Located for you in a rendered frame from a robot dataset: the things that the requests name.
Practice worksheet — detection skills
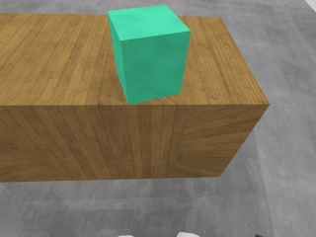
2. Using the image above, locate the pedestal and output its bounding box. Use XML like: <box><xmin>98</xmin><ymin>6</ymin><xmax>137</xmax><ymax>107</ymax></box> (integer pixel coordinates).
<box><xmin>0</xmin><ymin>12</ymin><xmax>270</xmax><ymax>183</ymax></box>

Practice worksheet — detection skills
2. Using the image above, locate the carton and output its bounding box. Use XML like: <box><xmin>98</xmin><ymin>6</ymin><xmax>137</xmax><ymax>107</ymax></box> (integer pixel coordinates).
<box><xmin>107</xmin><ymin>5</ymin><xmax>191</xmax><ymax>105</ymax></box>

